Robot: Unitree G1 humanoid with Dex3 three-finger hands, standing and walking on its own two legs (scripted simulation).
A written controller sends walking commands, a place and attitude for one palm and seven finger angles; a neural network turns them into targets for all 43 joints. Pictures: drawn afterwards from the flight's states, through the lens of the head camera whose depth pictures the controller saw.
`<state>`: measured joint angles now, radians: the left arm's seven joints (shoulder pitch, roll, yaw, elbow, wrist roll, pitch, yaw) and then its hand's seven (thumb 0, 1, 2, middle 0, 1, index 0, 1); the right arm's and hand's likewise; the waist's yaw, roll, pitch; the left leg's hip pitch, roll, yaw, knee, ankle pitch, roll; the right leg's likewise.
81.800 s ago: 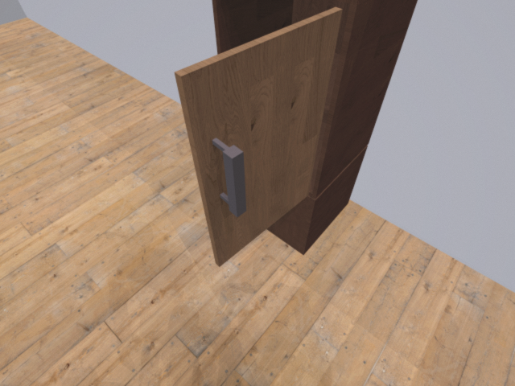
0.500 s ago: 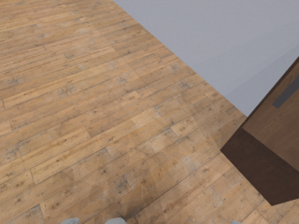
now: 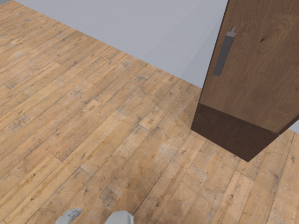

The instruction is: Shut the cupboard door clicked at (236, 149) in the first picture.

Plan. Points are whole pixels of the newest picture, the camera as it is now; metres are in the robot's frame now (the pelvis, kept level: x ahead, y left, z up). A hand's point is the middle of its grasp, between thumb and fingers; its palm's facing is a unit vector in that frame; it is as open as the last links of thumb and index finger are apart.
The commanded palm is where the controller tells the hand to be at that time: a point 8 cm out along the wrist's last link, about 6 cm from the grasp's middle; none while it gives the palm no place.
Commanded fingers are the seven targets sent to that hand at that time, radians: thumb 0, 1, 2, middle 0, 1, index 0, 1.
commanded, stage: turn to face it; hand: left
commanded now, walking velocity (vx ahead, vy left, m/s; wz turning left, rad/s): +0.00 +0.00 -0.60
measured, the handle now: (225, 52) +0.69 -0.25 +0.03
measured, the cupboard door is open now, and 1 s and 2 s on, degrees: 7 7 7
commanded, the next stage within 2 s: take the last steps up to it in 0.70 s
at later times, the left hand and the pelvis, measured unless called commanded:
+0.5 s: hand (84, 209) +0.17 +0.22 -0.16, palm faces -0.25 -0.95 -0.20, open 7.4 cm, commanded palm none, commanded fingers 0.00 0.90 0.90 -0.20 -0.30 -0.20 -0.30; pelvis +0.02 +0.04 +0.02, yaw -17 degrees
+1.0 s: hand (110, 213) +0.16 +0.14 -0.16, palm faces -0.40 -0.90 -0.18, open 7.4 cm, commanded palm none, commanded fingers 0.00 0.90 0.90 -0.20 -0.30 -0.20 -0.30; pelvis +0.03 +0.00 +0.01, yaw -25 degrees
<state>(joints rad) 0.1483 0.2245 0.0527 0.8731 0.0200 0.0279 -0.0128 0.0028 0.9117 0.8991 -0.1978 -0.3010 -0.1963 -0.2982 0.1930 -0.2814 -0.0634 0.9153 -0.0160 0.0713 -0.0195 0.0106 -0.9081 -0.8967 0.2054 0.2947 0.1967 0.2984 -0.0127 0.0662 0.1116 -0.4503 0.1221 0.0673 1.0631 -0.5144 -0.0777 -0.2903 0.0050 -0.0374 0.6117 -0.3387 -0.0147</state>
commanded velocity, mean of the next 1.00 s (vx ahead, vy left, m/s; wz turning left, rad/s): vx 0.07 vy -0.03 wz -0.37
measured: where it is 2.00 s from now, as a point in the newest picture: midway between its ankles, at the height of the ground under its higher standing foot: outside the picture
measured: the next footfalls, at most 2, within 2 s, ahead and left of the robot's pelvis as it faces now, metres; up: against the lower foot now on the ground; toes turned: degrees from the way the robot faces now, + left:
left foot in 0.26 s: +0.09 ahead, +0.13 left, +0.00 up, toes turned -6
right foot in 0.68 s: -0.01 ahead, -0.11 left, +0.00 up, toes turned -25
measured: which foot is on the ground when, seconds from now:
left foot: up 0.00-0.24, down 0.26-0.68, up 0.70-1.00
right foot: down 0.00-0.26, up 0.28-0.66, down 0.68-1.00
